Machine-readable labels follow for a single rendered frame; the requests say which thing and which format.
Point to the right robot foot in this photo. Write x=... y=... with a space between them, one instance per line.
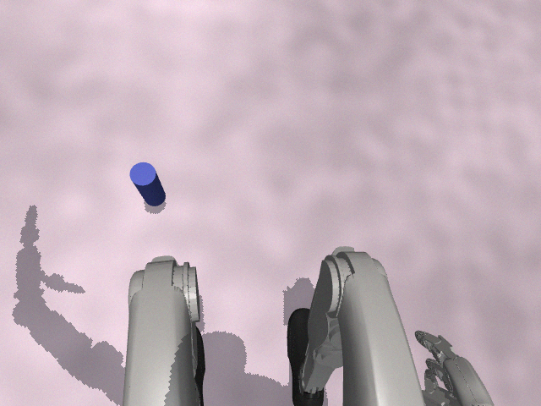
x=297 y=342

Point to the right robot hand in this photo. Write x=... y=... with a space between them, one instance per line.
x=464 y=386

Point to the can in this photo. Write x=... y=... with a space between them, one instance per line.
x=146 y=181

